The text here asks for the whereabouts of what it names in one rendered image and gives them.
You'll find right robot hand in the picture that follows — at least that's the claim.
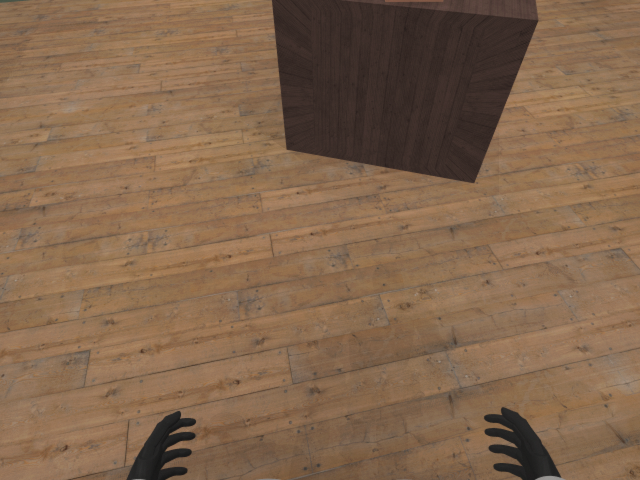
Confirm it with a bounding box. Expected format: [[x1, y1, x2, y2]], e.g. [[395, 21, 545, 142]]
[[484, 407, 561, 480]]

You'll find left robot hand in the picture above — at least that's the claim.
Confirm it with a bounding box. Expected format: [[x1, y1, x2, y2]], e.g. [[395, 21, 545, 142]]
[[127, 411, 196, 480]]

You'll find pedestal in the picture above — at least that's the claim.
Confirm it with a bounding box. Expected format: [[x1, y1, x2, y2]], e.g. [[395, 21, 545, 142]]
[[272, 0, 538, 183]]

